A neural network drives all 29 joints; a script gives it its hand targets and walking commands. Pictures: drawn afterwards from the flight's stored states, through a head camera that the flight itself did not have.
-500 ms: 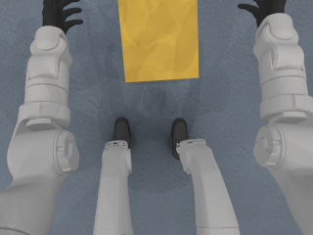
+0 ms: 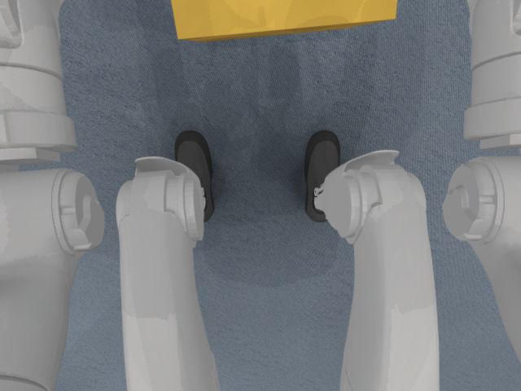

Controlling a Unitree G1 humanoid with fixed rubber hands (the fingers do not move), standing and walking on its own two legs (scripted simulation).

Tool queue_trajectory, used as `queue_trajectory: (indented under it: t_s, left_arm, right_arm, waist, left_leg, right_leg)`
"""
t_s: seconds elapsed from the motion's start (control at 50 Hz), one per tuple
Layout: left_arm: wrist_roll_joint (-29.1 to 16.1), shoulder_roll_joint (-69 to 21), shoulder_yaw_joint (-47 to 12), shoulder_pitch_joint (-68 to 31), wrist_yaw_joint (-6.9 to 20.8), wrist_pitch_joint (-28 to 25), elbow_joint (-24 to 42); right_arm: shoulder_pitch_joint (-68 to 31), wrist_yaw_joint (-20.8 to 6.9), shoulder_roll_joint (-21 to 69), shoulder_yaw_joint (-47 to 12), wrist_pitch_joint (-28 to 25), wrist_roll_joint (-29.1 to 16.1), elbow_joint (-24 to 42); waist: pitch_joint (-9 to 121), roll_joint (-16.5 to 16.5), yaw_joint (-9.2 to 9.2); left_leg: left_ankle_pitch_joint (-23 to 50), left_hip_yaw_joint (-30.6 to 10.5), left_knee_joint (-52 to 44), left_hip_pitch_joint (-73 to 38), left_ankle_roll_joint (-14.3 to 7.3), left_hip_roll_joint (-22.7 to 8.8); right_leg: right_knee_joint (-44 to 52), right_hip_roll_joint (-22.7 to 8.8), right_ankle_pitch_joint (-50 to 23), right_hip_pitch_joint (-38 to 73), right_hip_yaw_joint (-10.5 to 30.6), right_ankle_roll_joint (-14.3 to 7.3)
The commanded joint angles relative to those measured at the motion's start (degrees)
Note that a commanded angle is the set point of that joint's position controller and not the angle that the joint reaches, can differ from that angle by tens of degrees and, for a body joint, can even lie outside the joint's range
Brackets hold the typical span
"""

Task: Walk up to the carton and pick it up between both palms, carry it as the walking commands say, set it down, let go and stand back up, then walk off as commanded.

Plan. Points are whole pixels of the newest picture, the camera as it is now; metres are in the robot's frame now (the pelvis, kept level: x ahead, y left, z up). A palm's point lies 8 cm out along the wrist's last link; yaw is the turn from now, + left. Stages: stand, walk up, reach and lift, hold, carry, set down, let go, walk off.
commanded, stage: reach and lift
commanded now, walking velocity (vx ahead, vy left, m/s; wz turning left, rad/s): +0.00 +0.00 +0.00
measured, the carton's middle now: out of the picture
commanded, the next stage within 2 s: none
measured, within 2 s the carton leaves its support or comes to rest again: neither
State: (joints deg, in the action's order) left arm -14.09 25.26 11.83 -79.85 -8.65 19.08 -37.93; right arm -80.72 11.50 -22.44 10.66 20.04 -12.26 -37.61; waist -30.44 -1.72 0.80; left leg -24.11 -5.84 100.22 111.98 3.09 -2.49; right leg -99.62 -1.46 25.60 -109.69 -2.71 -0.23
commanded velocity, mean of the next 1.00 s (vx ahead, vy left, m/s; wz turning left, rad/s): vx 0.00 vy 0.00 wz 0.00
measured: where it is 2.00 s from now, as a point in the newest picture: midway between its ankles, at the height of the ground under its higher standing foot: (259, 192)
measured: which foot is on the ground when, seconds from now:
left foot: down 0.00-1.00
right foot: down 0.00-1.00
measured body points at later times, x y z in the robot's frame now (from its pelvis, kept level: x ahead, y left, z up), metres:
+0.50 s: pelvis +0.00 +0.01 -0.10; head +0.40 +0.02 +0.10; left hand +0.56 +0.22 -0.32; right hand +0.58 -0.19 -0.29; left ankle +0.14 +0.15 -0.46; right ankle +0.14 -0.12 -0.46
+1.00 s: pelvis +0.01 +0.01 -0.12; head +0.40 +0.01 +0.08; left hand +0.57 +0.23 -0.33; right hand +0.58 -0.18 -0.32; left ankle +0.14 +0.15 -0.46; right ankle +0.14 -0.12 -0.46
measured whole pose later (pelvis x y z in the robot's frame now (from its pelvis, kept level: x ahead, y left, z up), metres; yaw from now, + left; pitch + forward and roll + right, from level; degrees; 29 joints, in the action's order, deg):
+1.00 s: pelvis +0.01 +0.01 -0.12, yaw -1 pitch +36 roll -3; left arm -19.0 27.5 3.3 -89.4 -6.7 4.6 -65.6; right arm -90.0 7.7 -25.0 5.1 6.4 -14.5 -61.7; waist -30.0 -1.7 0.6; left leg -28.0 -5.8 123.1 130.6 2.9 -1.5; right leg -122.6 -1.0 29.6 -128.5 -0.3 1.2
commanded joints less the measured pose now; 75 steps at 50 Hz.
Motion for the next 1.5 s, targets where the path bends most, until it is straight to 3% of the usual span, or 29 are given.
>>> queue_trajectory:
  t_s: [0.0,0.04,0.06,0.08,0.12,0.2,0.28,0.3,0.36,0.46,0.48,0.52,0.54,0.58,0.62,0.68,0.76,0.8,0.82,0.86,0.88,0.9,0.92,0.94,1.06,1.1,1.18,1.24,1.48]
  left_arm:
    - [-0.38,15.40,-3.70,-28.93,1.57,-4.73,-1.42]
    - [2.04,12.81,-3.31,-26.53,2.27,-6.90,-10.28]
    - [4.21,14.55,-1.21,-29.27,2.16,-8.68,-7.23]
    - [4.03,12.16,-2.57,-27.86,2.67,-9.46,-17.06]
    - [4.91,11.16,-3.01,-27.58,2.88,-11.19,-19.94]
    - [1.26,11.64,-6.85,-32.23,2.42,-14.53,-7.76]
    - [1.49,13.90,-7.42,-33.57,1.92,-13.73,-17.78]
    - [1.34,15.01,-6.99,-34.33,1.71,-14.40,-10.30]
    - [-1.78,11.99,-9.50,-32.88,1.30,-15.48,-12.87]
    - [-0.11,13.83,-7.46,-30.49,1.70,-16.23,-23.80]
    - [0.31,13.92,-7.47,-30.16,1.98,-16.67,-26.38]
    - [-0.19,14.90,-8.68,-33.83,2.01,-17.56,-19.83]
    - [-0.43,16.52,-7.82,-36.01,1.61,-18.26,-12.23]
    - [-2.25,17.61,-8.46,-36.70,1.25,-18.73,-11.92]
    - [-4.96,15.01,-11.04,-34.71,1.54,-17.83,-14.75]
    - [-5.03,11.68,-12.40,-28.77,1.98,-16.50,-22.14]
    - [-3.39,14.04,-9.53,-29.62,1.63,-17.05,-20.82]
    - [-3.19,14.11,-9.00,-31.56,1.39,-17.28,-18.67]
    - [-4.45,12.39,-11.14,-31.70,1.57,-17.00,-18.98]
    - [-5.86,11.63,-12.68,-34.23,1.57,-17.23,-15.85]
    - [-4.30,12.07,-11.93,-32.82,1.50,-17.23,-18.32]
    - [-5.30,11.10,-12.36,-32.05,1.47,-17.20,-18.23]
    - [-5.58,10.52,-12.37,-32.09,1.73,-16.95,-19.94]
    - [-4.90,9.87,-11.40,-31.12,1.75,-17.16,-20.66]
    - [-5.53,8.13,-12.89,-34.31,2.02,-17.26,-18.99]
    - [-7.65,4.93,-15.79,-35.47,2.34,-17.28,-18.25]
    - [-4.29,5.42,-13.10,-34.50,2.01,-17.54,-19.67]
    - [-5.41,4.45,-14.71,-37.93,2.05,-17.64,-19.13]
    - [-1.66,-0.80,-12.93,-37.75,3.07,-18.72,-21.98]
  right_arm:
    - [-26.44,-0.83,-13.63,-3.84,-4.09,-2.58,4.01]
    - [-22.90,-2.41,-11.46,-1.11,-6.53,-0.05,-9.24]
    - [-24.86,-2.70,-11.91,0.14,-7.83,1.93,-7.69]
    - [-23.01,-3.58,-10.14,-0.61,-8.61,1.67,-16.54]
    - [-22.41,-4.42,-10.19,-0.14,-10.76,1.66,-19.87]
    - [-23.87,-3.46,-13.12,0.83,-14.25,1.71,-13.93]
    - [-27.07,-3.49,-12.89,-1.74,-13.26,-0.01,-21.79]
    - [-28.96,-3.49,-13.63,-2.38,-14.18,-1.08,-14.98]
    - [-27.90,-2.81,-14.16,-3.66,-15.67,-1.23,-15.44]
    - [-29.44,-3.69,-12.25,-6.20,-16.02,-1.97,-20.74]
    - [-27.49,-4.59,-8.78,-8.57,-15.56,-3.70,-24.41]
    - [-28.08,-5.00,-9.37,-7.45,-15.92,-3.12,-23.01]
    - [-31.35,-4.52,-10.47,-7.98,-16.51,-4.73,-17.26]
    - [-30.19,-3.60,-10.94,-9.95,-16.76,-5.87,-18.07]
    - [-30.08,-2.82,-13.50,-8.11,-17.15,-5.64,-15.96]
    - [-28.51,-3.02,-12.64,-8.60,-16.63,-5.41,-16.67]
    - [-28.18,-3.82,-10.00,-10.29,-16.29,-6.32,-17.74]
    - [-28.68,-3.38,-11.32,-9.89,-16.30,-5.83,-17.53]
    - [-29.10,-3.34,-11.73,-8.62,-16.78,-5.53,-16.49]
    - [-29.71,-3.11,-10.80,-8.84,-16.75,-5.69,-15.14]
    - [-28.79,-3.37,-9.66,-10.32,-16.45,-6.73,-16.87]
    - [-29.96,-3.66,-8.13,-11.66,-16.50,-7.99,-15.17]
    - [-29.65,-3.53,-9.31,-10.69,-16.46,-6.93,-16.31]
    - [-29.09,-3.65,-8.58,-11.30,-16.49,-7.08,-16.88]
    - [-31.87,-3.40,-5.86,-12.95,-16.70,-7.39,-14.13]
    - [-32.76,-3.62,-4.69,-12.86,-17.02,-7.79,-14.14]
    - [-32.25,-4.25,-1.69,-15.41,-16.58,-8.93,-15.75]
    - [-34.17,-3.92,-0.94,-15.10,-16.74,-8.55,-16.55]
    - [-34.91,-5.17,7.02,-17.53,-17.13,-8.56,-17.24]
  waist:
    - [113.81,-0.66,-0.62]
    - [93.57,-2.24,-2.07]
    - [96.15,-0.24,-1.72]
    - [88.95,-0.45,-1.83]
    - [88.77,-0.88,-1.95]
    - [105.63,-2.85,-6.02]
    - [96.57,-2.34,-2.97]
    - [101.78,-2.57,-2.22]
    - [104.00,-1.30,-4.36]
    - [86.12,1.15,0.23]
    - [82.63,1.86,2.90]
    - [84.73,1.64,0.63]
    - [92.65,-0.05,2.20]
    - [100.99,1.65,1.18]
    - [102.36,0.93,-2.71]
    - [94.30,-0.64,-1.90]
    - [92.63,1.50,1.73]
    - [94.27,1.03,1.59]
    - [94.22,1.34,-2.02]
    - [97.09,0.23,-2.71]
    - [95.78,-0.49,-0.33]
    - [95.25,1.24,0.42]
    - [94.54,1.18,-1.77]
    - [93.49,0.72,0.55]
    - [93.95,0.78,0.14]
    - [94.69,0.64,-2.02]
    - [91.39,1.62,2.91]
    - [92.38,2.13,0.10]
    - [85.64,2.95,4.20]
  left_leg:
    - [8.42,13.31,1.28,-36.09,-2.65,3.20]
    - [3.03,12.01,0.79,-27.84,-1.89,3.14]
    - [4.62,11.53,2.36,-28.70,-1.74,3.35]
    - [2.43,11.01,2.70,-24.61,-1.44,3.09]
    - [4.35,10.50,5.05,-25.90,-0.70,2.91]
    - [15.87,9.13,9.63,-35.21,-0.27,2.88]
    - [9.12,9.72,11.68,-33.00,-0.67,2.03]
    - [12.91,9.13,12.33,-36.66,-0.92,2.01]
    - [17.45,9.53,15.74,-36.37,-0.93,2.38]
    - [10.72,9.88,17.18,-21.61,-1.24,1.53]
    - [9.88,10.18,17.28,-18.35,-1.20,1.11]
    - [10.90,9.22,17.23,-21.32,-1.05,1.11]
    - [14.72,10.02,18.42,-25.28,-1.15,1.05]
    - [18.17,11.01,20.62,-27.13,-1.43,1.08]
    - [17.58,10.59,20.99,-28.87,-1.47,0.50]
    - [13.63,10.21,19.38,-26.27,-1.45,1.05]
    - [13.18,11.28,18.89,-22.62,-1.60,1.21]
    - [14.06,11.07,19.54,-22.49,-1.35,1.46]
    - [13.80,10.15,19.01,-25.33,-1.65,1.53]
    - [15.42,9.55,19.16,-27.25,-1.52,1.36]
    - [13.90,10.71,18.84,-26.87,-1.27,1.33]
    - [14.48,10.74,18.61,-25.91,-1.87,1.63]
    - [14.18,10.78,18.50,-26.16,-1.62,1.71]
    - [13.88,11.11,18.95,-25.23,-1.60,1.93]
    - [14.40,11.22,18.87,-24.08,-1.48,1.81]
    - [15.51,10.41,18.07,-25.26,-1.46,2.41]
    - [14.24,11.28,18.22,-24.24,-1.68,2.48]
    - [12.75,11.31,17.74,-23.90,-1.54,2.43]
    - [10.45,12.37,17.16,-19.95,-1.82,3.19]
  right_leg:
    - [-0.68,3.06,-12.83,42.54,0.14,1.01]
    - [-1.15,3.08,-5.36,29.00,-0.72,1.21]
    - [-1.48,3.03,-6.17,29.43,-0.35,1.75]
    - [-2.43,3.02,-3.75,24.50,-0.39,1.84]
    - [-4.67,2.99,-5.09,22.17,-0.65,2.44]
    - [-8.53,3.65,-15.48,28.50,-0.85,1.99]
    - [-10.87,2.74,-6.91,23.13,-2.37,2.35]
    - [-12.05,3.00,-10.64,26.31,-2.16,2.46]
    - [-13.95,3.04,-15.06,26.21,-2.34,2.19]
    - [-16.28,2.21,-9.79,19.66,-0.60,2.96]
    - [-16.04,2.17,-9.67,18.24,0.28,3.35]
    - [-17.29,2.28,-10.60,19.07,-0.32,3.16]
    - [-17.40,2.31,-13.81,23.51,0.51,2.67]
    - [-18.45,2.74,-19.51,29.52,0.33,2.68]
    - [-18.60,2.10,-19.07,29.33,-0.98,2.47]
    - [-17.64,2.04,-13.10,22.98,-1.52,2.26]
    - [-17.54,2.36,-14.27,24.40,-0.53,2.88]
    - [-17.95,2.55,-15.10,24.92,0.12,2.75]
    - [-17.80,2.53,-14.31,23.72,-1.33,2.71]
    - [-17.76,2.67,-16.27,25.15,-1.02,2.42]
    - [-17.32,2.48,-14.37,24.88,-1.15,2.70]
    - [-17.21,2.69,-14.59,24.70,-1.20,2.54]
    - [-16.95,2.51,-14.62,24.23,-1.64,2.92]
    - [-16.66,2.58,-14.22,24.83,-0.55,2.72]
    - [-16.35,3.09,-15.68,25.88,-0.44,2.77]
    - [-16.57,3.05,-16.95,26.06,-0.99,2.55]
    - [-16.38,3.28,-14.38,24.56,-0.37,2.67]
    - [-15.93,3.24,-15.05,26.75,-0.95,2.81]
    - [-15.07,4.85,-13.59,26.82,0.43,2.74]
